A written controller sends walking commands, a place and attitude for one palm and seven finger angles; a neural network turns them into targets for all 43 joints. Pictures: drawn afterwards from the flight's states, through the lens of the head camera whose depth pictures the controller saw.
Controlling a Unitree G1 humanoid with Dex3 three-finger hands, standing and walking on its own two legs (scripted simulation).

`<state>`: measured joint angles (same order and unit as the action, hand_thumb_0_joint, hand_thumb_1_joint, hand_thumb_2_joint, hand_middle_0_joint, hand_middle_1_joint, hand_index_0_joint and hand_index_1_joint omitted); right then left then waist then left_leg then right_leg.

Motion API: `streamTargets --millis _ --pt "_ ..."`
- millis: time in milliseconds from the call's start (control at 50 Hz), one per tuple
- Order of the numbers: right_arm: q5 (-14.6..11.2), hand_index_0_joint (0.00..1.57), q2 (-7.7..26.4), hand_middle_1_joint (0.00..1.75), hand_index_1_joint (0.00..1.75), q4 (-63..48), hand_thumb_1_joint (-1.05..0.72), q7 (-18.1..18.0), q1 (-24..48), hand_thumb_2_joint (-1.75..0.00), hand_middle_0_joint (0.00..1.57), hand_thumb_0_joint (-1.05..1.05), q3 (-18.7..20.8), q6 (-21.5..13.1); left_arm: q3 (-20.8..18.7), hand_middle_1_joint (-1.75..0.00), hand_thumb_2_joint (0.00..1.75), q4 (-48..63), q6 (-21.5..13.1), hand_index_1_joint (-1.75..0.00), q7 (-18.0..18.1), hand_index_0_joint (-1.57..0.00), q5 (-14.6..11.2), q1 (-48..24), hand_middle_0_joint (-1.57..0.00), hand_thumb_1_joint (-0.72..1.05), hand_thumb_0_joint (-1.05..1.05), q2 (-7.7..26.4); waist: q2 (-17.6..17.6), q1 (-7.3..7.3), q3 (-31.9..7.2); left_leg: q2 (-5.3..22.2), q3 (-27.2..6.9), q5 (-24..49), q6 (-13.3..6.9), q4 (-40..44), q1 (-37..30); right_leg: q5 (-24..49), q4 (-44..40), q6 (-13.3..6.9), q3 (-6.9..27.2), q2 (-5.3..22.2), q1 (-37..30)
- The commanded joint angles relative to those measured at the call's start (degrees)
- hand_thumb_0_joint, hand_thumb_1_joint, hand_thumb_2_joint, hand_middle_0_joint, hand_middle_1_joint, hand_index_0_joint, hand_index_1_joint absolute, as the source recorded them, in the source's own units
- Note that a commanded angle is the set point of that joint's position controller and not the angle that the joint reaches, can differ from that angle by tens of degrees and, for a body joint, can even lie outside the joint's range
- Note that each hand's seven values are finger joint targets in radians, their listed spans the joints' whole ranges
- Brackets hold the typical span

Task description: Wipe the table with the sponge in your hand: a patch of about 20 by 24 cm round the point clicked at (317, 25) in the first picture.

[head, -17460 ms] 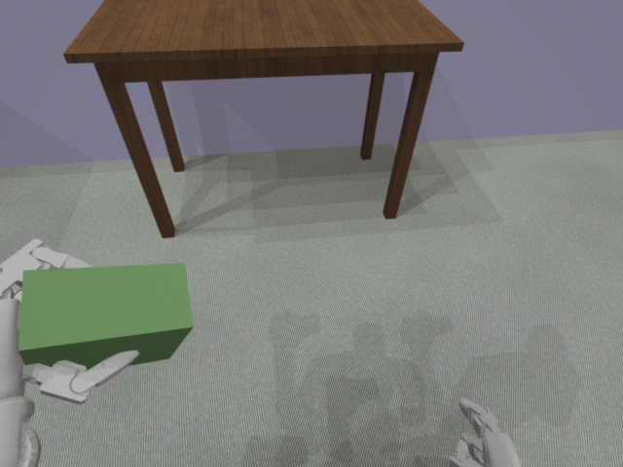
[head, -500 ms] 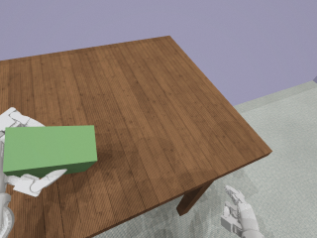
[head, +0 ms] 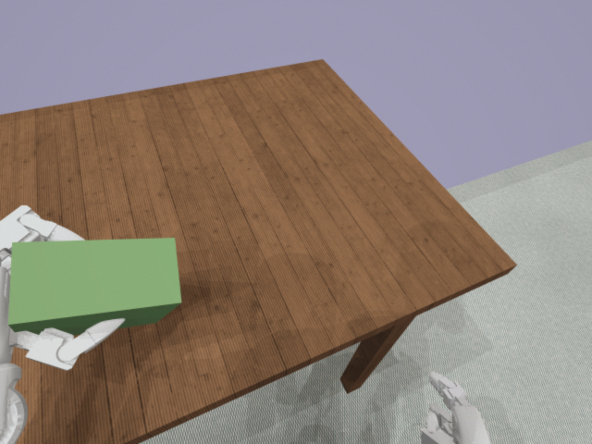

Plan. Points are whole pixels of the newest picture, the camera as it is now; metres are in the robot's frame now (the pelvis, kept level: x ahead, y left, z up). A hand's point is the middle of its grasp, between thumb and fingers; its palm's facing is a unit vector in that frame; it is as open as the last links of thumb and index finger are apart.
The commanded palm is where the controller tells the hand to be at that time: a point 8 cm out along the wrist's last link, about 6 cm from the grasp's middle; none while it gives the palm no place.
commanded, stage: come to a stop and stand still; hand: left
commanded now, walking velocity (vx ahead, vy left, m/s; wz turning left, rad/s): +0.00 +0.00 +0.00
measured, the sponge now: (122, 288) +0.24 +0.21 +0.13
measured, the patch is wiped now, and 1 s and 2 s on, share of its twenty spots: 0.00 0.00 0.00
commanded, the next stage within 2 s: look again from close up in 0.02 s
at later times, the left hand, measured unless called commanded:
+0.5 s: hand (101, 279) +0.23 +0.22 +0.16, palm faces +0.39 -0.85 -0.36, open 10.1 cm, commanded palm +0.18 +0.26 +0.17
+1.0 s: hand (127, 293) +0.22 +0.19 +0.16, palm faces +0.36 -0.85 -0.38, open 10.1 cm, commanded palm +0.16 +0.22 +0.17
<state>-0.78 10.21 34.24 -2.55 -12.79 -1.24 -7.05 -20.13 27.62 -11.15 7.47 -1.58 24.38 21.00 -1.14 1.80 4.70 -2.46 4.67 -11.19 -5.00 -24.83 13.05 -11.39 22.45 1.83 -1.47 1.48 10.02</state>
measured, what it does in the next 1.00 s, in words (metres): shifts its weight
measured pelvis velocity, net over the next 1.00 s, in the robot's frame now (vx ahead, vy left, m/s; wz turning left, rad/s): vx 0.00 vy -0.06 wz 0.00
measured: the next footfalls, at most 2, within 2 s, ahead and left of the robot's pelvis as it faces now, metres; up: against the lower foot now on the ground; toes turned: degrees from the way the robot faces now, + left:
none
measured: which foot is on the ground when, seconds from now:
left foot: down 0.00-1.00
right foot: down 0.00-1.00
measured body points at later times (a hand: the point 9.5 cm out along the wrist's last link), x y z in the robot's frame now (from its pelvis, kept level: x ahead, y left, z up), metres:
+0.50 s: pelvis +0.02 -0.03 +0.00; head +0.04 +0.00 +0.45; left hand +0.21 +0.27 +0.18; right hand +0.20 -0.25 -0.07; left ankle +0.03 +0.06 -0.74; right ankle +0.01 -0.15 -0.74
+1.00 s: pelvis +0.00 -0.06 +0.00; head +0.04 -0.04 +0.45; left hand +0.19 +0.23 +0.18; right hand +0.18 -0.27 -0.08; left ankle +0.03 +0.06 -0.74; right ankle +0.01 -0.15 -0.74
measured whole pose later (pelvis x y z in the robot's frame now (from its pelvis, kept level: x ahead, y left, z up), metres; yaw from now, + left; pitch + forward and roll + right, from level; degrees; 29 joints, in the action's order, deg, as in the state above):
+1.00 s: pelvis +0.00 -0.06 +0.00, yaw +0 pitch -1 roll -1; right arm -1.4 9.4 32.4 -1.8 -10.5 -0.8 -4.8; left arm -21.0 31.6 -8.8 7.1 -4.8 27.1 22.4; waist -1.2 1.1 5.2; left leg 2.2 2.6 -12.1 -0.5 -27.3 14.8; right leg -11.6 22.7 -2.4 -3.2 -3.2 10.8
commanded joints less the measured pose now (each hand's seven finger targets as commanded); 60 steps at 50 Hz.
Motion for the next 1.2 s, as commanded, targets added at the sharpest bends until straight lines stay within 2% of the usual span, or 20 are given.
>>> streamTargets --millis 0,20,40,120,140,280,340,520,540,600,620,740,800,820,840,900,940,1020,1040,1180 --pt "-0.2 0.20 8.2 0.30 0.30 -9.4 -0.90 -0.6 5.7 -0.90 0.20 0.00 3.7 -3.5 -5.3 -1.60 1.30 12.2 -3.6 -1.60 0.8 -1.20 -0.2 -4.5 -1.20 0.10 0.00 8.7 4.4 -0.51 -8.2 9.4 -9.9 -6.1 3.7 8.6 2.7 2.9 -1.4 -2.6 2.4 1.7 -6.6" --pt "-0.3 0.20 8.1 0.30 0.30 -9.1 -0.90 -0.5 6.3 -0.90 0.20 0.00 3.5 -3.5 -6.3 -1.60 1.30 12.5 -3.4 -1.60 1.0 -1.20 0.0 -4.5 -1.20 0.10 0.00 9.5 5.0 -0.49 -8.5 9.0 -8.9 -6.7 3.7 8.3 2.4 2.2 -1.6 -2.6 2.7 1.3 -6.0" --pt "0.0 0.20 8.1 0.30 0.30 -9.0 -0.90 -0.5 5.7 -0.90 0.20 0.00 3.4 -3.3 -4.3 -1.60 1.30 11.7 -3.5 -1.60 0.7 -1.20 -0.2 -4.2 -1.20 0.10 0.00 7.2 4.4 -0.66 -7.8 8.8 -9.5 -6.8 3.5 8.3 2.5 1.8 -2.1 -2.7 2.4 1.4 -5.4" --pt "-0.3 0.20 8.0 0.30 0.30 -9.0 -0.90 -0.5 6.6 -0.90 0.20 0.00 3.6 -3.6 -6.8 -1.60 1.30 13.3 -3.3 -1.60 1.2 -1.20 -0.4 -3.6 -1.20 0.10 0.00 9.9 4.0 -0.54 -9.9 8.3 -8.5 0.2 3.8 5.9 -0.8 6.2 -2.1 -2.9 3.6 2.0 -5.2" --pt "0.0 0.20 8.1 0.30 0.30 -8.8 -0.90 -0.5 5.9 -0.90 0.20 0.00 3.4 -3.2 -4.8 -1.60 1.30 13.1 -3.5 -1.60 0.9 -1.20 -0.7 -3.2 -1.20 0.10 0.00 7.7 4.4 -0.68 -9.7 8.3 -9.0 0.7 3.7 6.0 -0.7 6.0 -2.1 -3.0 2.9 2.0 -5.2" --pt "-0.3 0.20 8.1 0.30 0.30 -9.4 -0.90 -0.6 6.4 -0.90 0.20 0.00 3.7 -2.5 -5.8 -1.60 1.30 14.2 -2.8 -1.60 1.0 -1.20 -1.4 -1.9 -1.20 0.10 0.00 8.9 4.3 -0.68 -11.2 8.4 -8.2 9.9 3.9 3.3 -3.1 12.6 -1.8 -3.2 3.9 3.1 -6.1" --pt "-0.3 0.20 8.0 0.30 0.30 -9.2 -0.90 -0.6 6.2 -0.90 0.20 0.00 3.4 -1.9 -5.1 -1.60 1.30 12.4 -2.4 -1.60 1.0 -1.20 -1.6 -0.5 -1.20 0.10 0.00 7.6 3.1 -0.80 -10.6 8.3 -8.0 9.8 3.5 3.1 -3.1 12.6 -2.5 -3.2 3.7 3.0 -5.5" --pt "-0.7 0.20 7.9 0.30 0.30 -9.8 -0.90 -0.9 7.5 -0.90 0.20 0.00 3.6 -1.3 -6.0 -1.60 1.30 14.2 -1.6 -1.60 1.4 -1.20 -1.8 -1.3 -1.20 0.10 0.00 9.2 4.7 -0.88 -11.1 8.4 -8.0 10.3 3.3 2.6 -3.9 13.4 -2.9 -3.4 5.1 3.6 -5.7" --pt "-0.4 0.20 7.9 0.30 0.30 -9.7 -0.90 -0.9 6.7 -0.90 0.20 0.00 3.3 -1.0 -4.8 -1.60 1.30 13.9 -1.7 -1.60 1.3 -1.20 -2.0 -1.7 -1.20 0.10 0.00 7.9 4.1 -0.90 -10.5 8.7 -8.5 9.9 3.3 3.5 -3.4 12.2 -2.9 -3.3 3.8 3.2 -5.8" --pt "-0.6 0.20 7.8 0.30 0.30 -10.2 -0.90 -0.9 6.9 -0.90 0.20 0.00 3.6 -1.0 -5.6 -1.60 1.30 14.7 -1.6 -1.60 1.1 -1.20 -2.3 -3.1 -1.20 0.10 0.00 9.2 3.8 -0.94 -10.1 10.3 -9.4 12.1 3.8 4.2 -3.8 11.7 -2.1 -2.9 3.4 2.6 -5.4" --pt "-0.8 0.20 7.5 0.30 0.30 -10.1 -0.90 -0.9 7.9 -0.90 0.20 0.00 3.4 -1.1 -6.0 -1.60 1.30 14.8 -1.5 -1.60 1.2 -1.20 -2.3 -2.8 -1.20 0.10 0.00 9.5 5.6 -1.03 -10.1 10.6 -9.1 11.4 3.9 4.8 -4.2 10.5 -1.7 -2.7 3.5 2.2 -4.6" --pt "-0.5 0.20 7.4 0.30 0.30 -10.5 -0.90 -0.3 6.8 -0.90 0.20 0.00 3.5 -0.7 -5.2 -1.60 1.30 14.6 -1.4 -1.60 0.7 -1.20 -2.7 -2.3 -1.20 0.10 0.00 8.4 7.4 -1.00 -9.5 13.3 -10.6 5.4 3.4 7.1 -1.1 4.7 -0.1 -2.4 1.5 1.2 -4.8" --pt "-0.6 0.20 7.4 0.30 0.30 -10.9 -0.90 0.0 6.6 -0.90 0.20 0.00 4.1 -0.9 -6.1 -1.60 1.30 15.9 -1.5 -1.60 0.6 -1.20 -2.7 -2.1 -1.20 0.10 0.00 9.2 6.5 -1.03 -10.0 13.7 -10.6 6.4 3.4 5.5 -1.3 6.0 -0.4 -2.6 2.0 1.5 -4.7" --pt "-0.8 0.20 7.4 0.30 0.30 -10.9 -0.90 0.1 7.4 -0.90 0.20 0.00 4.0 -1.1 -6.9 -1.60 1.30 16.5 -1.5 -1.60 0.7 -1.20 -2.7 -0.6 -1.20 0.10 0.00 9.9 8.0 -1.02 -10.7 13.5 -9.9 6.9 3.3 5.3 -2.6 6.0 -0.1 -2.6 1.9 1.2 -3.9" --pt "-0.5 0.20 7.2 0.30 0.30 -10.8 -0.90 0.2 6.7 -0.90 0.20 0.00 3.7 -0.8 -6.0 -1.60 1.30 15.7 -1.5 -1.60 0.5 -1.20 -3.0 -0.3 -1.20 0.10 0.00 8.8 7.7 -1.03 -10.5 13.8 -10.5 5.5 3.0 5.5 -1.0 5.1 -0.5 -2.4 1.3 1.3 -4.6" --pt "-0.7 0.20 7.4 0.30 0.30 -10.9 -0.90 0.2 6.5 -0.90 0.20 0.00 4.3 -0.7 -7.4 -1.60 1.30 15.4 -1.4 -1.60 0.5 -1.20 -3.2 -0.2 -1.20 0.10 0.00 10.2 4.6 -1.07 -10.1 13.5 -9.9 3.2 2.8 3.3 -0.1 6.6 -1.6 -2.6 3.0 2.0 -4.3" --pt "-0.8 0.20 7.4 0.30 0.30 -10.6 -0.90 0.2 6.5 -0.90 0.20 0.00 4.1 -0.6 -6.5 -1.60 1.30 15.2 -1.2 -1.60 0.4 -1.20 -3.6 0.7 -1.20 0.10 0.00 8.9 4.5 -1.34 -10.2 13.0 -9.5 2.2 2.8 2.9 -0.4 6.6 -2.0 -2.9 3.0 1.8 -3.4" --pt "-0.8 0.20 7.5 0.30 0.30 -10.5 -0.90 -0.1 7.4 -0.90 0.20 0.00 4.4 -0.9 -7.7 -1.60 1.30 16.9 -1.1 -1.60 0.5 -1.20 -3.7 0.1 -1.20 0.10 0.00 10.8 6.3 -1.43 -9.9 12.5 -8.8 1.0 2.8 1.5 -1.0 7.0 -2.2 -3.2 5.0 2.2 -1.2" --pt "-0.6 0.20 7.4 0.30 0.30 -10.4 -0.90 -0.1 6.5 -0.90 0.20 0.00 4.3 -0.6 -6.5 -1.60 1.30 16.6 -1.0 -1.60 0.4 -1.20 -3.8 0.1 -1.20 0.10 0.00 9.4 5.6 -1.44 -10.5 12.5 -9.0 1.0 2.7 1.1 -0.7 6.9 -2.0 -3.3 4.6 2.3 -1.9" --pt "-0.7 0.20 7.8 0.30 0.30 -10.4 -0.90 -0.3 6.3 -0.90 0.20 0.00 4.9 -0.2 -7.6 -1.60 1.30 16.9 -0.5 -1.60 0.5 -1.20 -4.3 0.0 -1.20 0.10 0.00 10.8 2.5 -1.68 -9.3 10.6 -7.5 -3.0 3.1 -2.6 0.5 4.4 -3.6 -4.1 7.9 4.2 1.1"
